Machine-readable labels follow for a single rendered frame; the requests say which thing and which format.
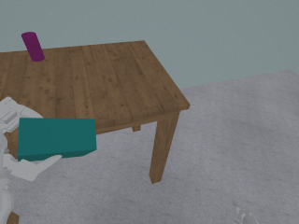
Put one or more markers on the left robot forearm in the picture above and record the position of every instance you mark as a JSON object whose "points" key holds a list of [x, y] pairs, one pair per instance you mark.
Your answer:
{"points": [[6, 200]]}

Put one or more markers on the right robot hand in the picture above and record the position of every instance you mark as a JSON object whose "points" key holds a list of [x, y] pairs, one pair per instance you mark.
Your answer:
{"points": [[245, 215]]}

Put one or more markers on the table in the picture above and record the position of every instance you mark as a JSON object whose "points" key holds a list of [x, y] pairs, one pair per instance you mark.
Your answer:
{"points": [[119, 85]]}

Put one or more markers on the left robot hand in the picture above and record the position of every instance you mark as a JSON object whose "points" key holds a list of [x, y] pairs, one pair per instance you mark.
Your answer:
{"points": [[10, 114]]}

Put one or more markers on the sponge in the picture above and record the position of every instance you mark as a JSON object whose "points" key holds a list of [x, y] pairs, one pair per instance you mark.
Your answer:
{"points": [[41, 138]]}

